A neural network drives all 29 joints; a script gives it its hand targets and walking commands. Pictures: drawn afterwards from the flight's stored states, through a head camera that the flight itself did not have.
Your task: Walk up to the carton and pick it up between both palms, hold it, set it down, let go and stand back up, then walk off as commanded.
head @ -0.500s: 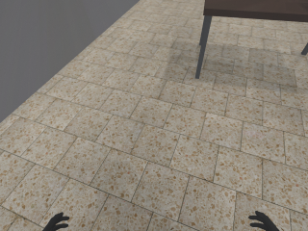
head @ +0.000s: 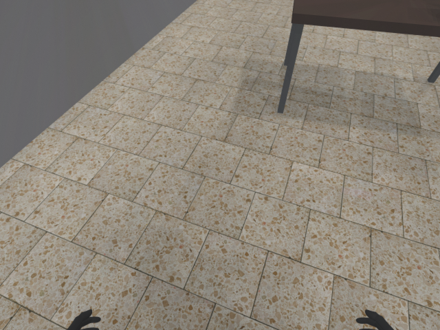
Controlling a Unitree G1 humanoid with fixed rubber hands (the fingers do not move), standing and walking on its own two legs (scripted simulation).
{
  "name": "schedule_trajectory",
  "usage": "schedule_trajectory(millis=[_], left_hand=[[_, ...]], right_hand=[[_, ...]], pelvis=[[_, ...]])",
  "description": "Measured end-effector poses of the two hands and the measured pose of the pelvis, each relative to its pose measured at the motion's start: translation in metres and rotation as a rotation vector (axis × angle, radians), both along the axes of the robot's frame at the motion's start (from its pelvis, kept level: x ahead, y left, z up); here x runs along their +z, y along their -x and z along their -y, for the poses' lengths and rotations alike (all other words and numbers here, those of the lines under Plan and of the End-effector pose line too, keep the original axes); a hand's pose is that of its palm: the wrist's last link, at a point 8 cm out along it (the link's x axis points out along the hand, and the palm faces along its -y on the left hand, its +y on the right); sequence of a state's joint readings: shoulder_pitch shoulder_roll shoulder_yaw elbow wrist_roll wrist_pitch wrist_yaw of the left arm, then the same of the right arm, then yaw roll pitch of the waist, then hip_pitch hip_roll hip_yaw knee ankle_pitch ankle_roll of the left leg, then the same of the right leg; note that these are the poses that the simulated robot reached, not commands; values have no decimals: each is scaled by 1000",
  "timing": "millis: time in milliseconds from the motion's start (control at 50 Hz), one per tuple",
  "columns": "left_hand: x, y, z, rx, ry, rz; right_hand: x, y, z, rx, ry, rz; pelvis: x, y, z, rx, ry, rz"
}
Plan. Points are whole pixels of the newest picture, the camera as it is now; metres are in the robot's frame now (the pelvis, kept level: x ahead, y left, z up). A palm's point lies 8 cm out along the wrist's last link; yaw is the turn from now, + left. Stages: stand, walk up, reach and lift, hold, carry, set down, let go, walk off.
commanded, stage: stand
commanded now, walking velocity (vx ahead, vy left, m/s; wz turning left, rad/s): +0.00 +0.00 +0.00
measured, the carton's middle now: out of the picture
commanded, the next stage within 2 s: walk up in 0.42 s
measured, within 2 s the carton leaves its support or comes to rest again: neither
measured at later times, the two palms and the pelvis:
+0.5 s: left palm out of the picture +0.10 +0.30 -0.09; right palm out of the picture +0.10 -0.27 -0.09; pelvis +0.00 +0.01 +0.02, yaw +0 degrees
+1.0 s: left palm (106, 296) +0.22 +0.23 -0.08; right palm out of the picture +0.06 -0.48 -0.08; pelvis +0.06 -0.09 -0.01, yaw -12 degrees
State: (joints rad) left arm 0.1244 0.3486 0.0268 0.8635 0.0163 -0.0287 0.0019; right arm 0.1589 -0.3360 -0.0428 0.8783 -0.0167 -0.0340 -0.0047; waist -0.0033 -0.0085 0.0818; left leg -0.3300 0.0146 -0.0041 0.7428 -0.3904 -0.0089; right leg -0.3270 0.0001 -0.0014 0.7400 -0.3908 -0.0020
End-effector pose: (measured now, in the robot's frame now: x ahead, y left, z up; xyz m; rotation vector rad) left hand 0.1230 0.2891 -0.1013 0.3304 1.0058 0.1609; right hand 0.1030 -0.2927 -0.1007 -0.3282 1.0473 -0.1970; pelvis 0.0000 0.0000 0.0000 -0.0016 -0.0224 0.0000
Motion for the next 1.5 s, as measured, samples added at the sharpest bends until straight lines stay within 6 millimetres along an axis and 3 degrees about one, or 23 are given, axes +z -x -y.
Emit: schedule_trajectory(millis=[240,480,640,700,800,880,940,1020,1080,1180,1280,1360,1500], left_hand=[[1,16,-10,35,-3,-60],[6,26,-13,57,13,-97],[10,36,-16,62,21,-127],[11,31,-21,11,16,-151],[17,1,-20,-61,-11,-143],[23,-33,1,-104,-13,-121],[25,-64,28,-136,-23,-89],[21,-98,68,-154,-46,-31],[18,-104,90,-131,-30,-27],[15,-109,111,-108,-17,-86],[-5,-140,120,-134,-9,-128],[-21,-190,152,-217,6,-170],[-9,-309,233,-365,57,-66]], right_hand=[[2,-8,-10,6,-15,-14],[9,1,-18,-2,-20,-53],[15,8,-16,-10,-17,-64],[22,15,2,-43,18,-11],[36,47,59,-133,119,-9],[44,63,112,-190,182,-22],[40,59,152,-219,207,-14],[20,38,194,-228,208,-17],[11,7,198,-211,160,-17],[15,-47,184,-153,82,19],[21,-80,184,-144,95,28],[34,-69,208,-265,159,31],[61,-40,257,-419,228,-45]], pelvis=[[7,0,-6,-3,5,13],[19,2,-10,-1,6,30],[25,5,-11,-10,1,30],[22,4,-6,-65,-18,10],[18,-6,14,-118,-56,16],[13,-23,38,-166,-66,23],[5,-39,63,-201,-69,25],[-11,-61,98,-206,-4,30],[-10,-75,114,-210,12,18],[3,-106,133,-220,36,4],[-2,-144,150,-249,26,-6],[-4,-175,166,-300,-18,-1],[8,-226,207,-361,-42,12]])
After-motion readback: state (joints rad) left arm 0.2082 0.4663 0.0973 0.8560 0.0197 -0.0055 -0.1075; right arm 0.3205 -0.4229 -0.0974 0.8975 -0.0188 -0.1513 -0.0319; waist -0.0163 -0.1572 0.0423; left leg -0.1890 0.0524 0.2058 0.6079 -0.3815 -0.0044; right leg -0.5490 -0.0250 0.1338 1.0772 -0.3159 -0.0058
